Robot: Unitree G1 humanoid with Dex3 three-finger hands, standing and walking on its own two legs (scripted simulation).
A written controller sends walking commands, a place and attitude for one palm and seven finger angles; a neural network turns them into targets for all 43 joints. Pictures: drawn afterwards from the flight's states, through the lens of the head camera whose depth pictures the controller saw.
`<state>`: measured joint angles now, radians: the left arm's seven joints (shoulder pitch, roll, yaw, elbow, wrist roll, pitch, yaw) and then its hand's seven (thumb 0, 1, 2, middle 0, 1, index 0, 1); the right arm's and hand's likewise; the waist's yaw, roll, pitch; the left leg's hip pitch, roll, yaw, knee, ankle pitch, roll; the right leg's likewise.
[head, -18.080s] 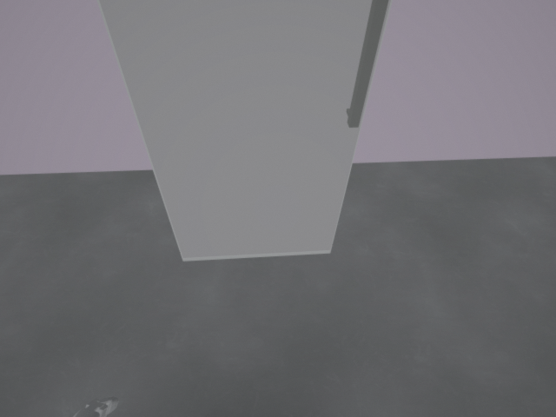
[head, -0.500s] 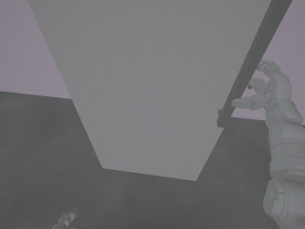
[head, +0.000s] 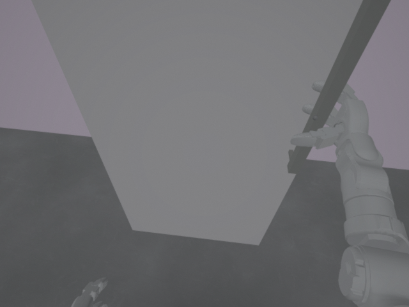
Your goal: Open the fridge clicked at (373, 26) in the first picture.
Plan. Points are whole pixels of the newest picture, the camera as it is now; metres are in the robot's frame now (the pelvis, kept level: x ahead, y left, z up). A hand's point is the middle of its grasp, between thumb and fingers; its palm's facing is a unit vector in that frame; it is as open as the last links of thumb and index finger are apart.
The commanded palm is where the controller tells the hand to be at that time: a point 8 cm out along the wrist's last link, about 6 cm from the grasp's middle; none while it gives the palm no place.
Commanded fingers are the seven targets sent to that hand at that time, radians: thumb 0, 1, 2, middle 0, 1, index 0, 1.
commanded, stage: slide the fingers in behind the handle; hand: right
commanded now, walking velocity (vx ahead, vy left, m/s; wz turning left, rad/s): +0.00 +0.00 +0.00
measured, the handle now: (323, 95) +0.49 -0.18 +0.19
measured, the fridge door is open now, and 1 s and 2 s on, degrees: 0 0 0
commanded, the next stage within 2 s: grip the handle and tug to test in 0.66 s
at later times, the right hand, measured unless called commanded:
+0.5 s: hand (312, 121) +0.43 -0.15 +0.17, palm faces +0.07 +1.00 +0.00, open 14.1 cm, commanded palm +0.40 -0.20 +0.17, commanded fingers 0.00 0.50 -0.30 0.30 1.20 0.30 1.20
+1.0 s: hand (311, 117) +0.45 -0.15 +0.17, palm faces +0.05 +1.00 +0.01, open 12.6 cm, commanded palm +0.42 -0.21 +0.17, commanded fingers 0.00 -0.11 -0.56 0.37 1.29 0.37 1.29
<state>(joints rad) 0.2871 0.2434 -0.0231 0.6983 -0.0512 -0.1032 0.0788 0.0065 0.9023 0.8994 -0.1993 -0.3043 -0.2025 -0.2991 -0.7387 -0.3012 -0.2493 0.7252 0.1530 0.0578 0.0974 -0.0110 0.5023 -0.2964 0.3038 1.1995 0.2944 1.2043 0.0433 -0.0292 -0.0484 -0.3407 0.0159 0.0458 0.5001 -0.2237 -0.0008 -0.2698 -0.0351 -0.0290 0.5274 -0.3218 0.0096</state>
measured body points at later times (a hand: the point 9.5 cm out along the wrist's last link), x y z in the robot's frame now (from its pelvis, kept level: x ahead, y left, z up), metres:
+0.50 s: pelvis -0.02 +0.01 +0.00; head +0.00 +0.02 +0.45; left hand +0.09 +0.27 -0.11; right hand +0.42 -0.21 +0.17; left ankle +0.02 +0.12 -0.74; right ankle -0.03 -0.12 -0.74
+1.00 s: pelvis -0.01 +0.00 +0.00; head +0.01 +0.01 +0.45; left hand +0.06 +0.26 -0.11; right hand +0.44 -0.21 +0.17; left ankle +0.02 +0.12 -0.74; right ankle -0.03 -0.12 -0.74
